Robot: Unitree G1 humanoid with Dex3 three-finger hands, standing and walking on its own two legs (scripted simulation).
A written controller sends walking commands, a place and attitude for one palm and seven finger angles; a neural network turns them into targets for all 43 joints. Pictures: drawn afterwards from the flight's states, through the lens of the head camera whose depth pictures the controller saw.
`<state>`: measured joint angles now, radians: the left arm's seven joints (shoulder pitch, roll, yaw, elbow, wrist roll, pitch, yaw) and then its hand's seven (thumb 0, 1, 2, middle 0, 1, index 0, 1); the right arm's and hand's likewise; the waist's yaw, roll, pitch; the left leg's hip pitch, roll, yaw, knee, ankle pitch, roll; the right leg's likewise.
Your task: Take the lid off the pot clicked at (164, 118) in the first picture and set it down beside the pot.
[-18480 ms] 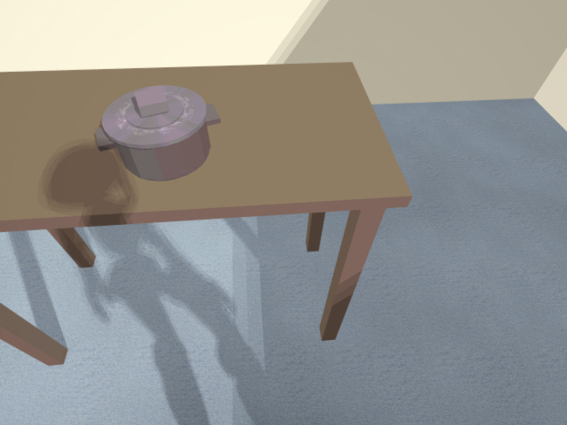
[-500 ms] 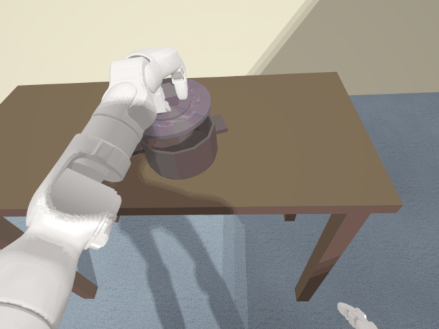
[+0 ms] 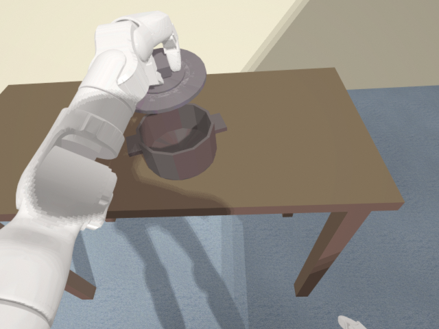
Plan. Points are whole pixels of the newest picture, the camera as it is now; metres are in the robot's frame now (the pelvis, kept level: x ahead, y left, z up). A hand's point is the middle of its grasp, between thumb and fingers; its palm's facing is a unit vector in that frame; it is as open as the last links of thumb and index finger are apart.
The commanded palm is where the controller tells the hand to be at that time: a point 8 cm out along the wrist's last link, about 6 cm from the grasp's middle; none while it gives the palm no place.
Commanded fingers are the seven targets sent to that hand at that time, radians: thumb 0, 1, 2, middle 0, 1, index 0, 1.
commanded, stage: lift the lid straight up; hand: left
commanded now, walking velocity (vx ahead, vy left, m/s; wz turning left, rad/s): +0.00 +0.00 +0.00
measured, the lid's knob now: (155, 66) +0.51 +0.09 +0.23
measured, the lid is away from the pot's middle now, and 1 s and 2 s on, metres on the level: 0.03 0.03 0.16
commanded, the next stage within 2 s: move the lid sideways beside the pot in 0.68 s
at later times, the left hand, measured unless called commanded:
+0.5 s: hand (146, 38) +0.47 +0.09 +0.30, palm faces -0.14 -0.07 -0.99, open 6.9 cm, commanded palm +0.45 +0.09 +0.36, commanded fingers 0.00 0.59 1.06 -0.76 -1.02 -0.90 -1.08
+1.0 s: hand (140, 39) +0.47 +0.09 +0.30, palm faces -0.14 -0.05 -0.99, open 6.9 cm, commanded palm +0.45 +0.12 +0.36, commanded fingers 0.00 0.59 1.06 -0.76 -1.02 -0.90 -1.08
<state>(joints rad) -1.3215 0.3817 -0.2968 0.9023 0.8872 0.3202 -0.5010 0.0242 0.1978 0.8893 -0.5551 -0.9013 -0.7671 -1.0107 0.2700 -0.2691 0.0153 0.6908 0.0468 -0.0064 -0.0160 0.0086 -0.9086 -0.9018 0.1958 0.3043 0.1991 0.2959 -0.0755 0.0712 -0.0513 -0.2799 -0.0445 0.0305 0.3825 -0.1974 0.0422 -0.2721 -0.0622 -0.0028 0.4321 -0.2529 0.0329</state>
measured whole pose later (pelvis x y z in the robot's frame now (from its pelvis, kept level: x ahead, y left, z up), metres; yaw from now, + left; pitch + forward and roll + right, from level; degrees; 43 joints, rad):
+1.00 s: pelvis -0.01 -0.01 +0.00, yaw +0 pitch +5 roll +1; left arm -1.41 0.42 -0.27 0.92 0.94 0.35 -0.54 0.02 0.20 0.89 -0.56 -0.90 -0.78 -1.02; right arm 0.22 -0.28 0.03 0.66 0.05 0.03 -0.02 0.01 -0.91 -0.90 0.20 0.30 0.20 0.30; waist -0.07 0.08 -0.06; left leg -0.28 -0.04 0.03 0.38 -0.18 0.03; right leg -0.28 -0.05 0.00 0.44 -0.24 0.03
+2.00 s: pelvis -0.01 +0.00 +0.00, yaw +0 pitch +5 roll +0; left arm -1.32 0.68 -0.20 0.87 0.96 0.26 -0.60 0.02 0.20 0.89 -0.55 -0.90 -0.78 -1.02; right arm 0.26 -0.30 0.02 0.65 0.08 0.09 -0.03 0.01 -0.91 -0.90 0.20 0.30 0.20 0.30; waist -0.08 0.05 -0.04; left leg -0.30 -0.03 0.02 0.41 -0.20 0.04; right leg -0.27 -0.05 -0.01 0.40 -0.23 0.03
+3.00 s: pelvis +0.00 +0.01 +0.00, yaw +1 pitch +7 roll -1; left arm -1.32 0.87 -0.17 0.97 0.99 0.15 -0.62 0.02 0.21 0.89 -0.55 -0.90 -0.79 -1.02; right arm 0.28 -0.30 0.02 0.67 0.10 0.15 -0.04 0.01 -0.91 -0.90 0.20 0.30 0.20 0.30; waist -0.09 0.04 -0.01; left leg -0.33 -0.02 0.00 0.42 -0.21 0.05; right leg -0.26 -0.04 -0.03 0.35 -0.21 0.03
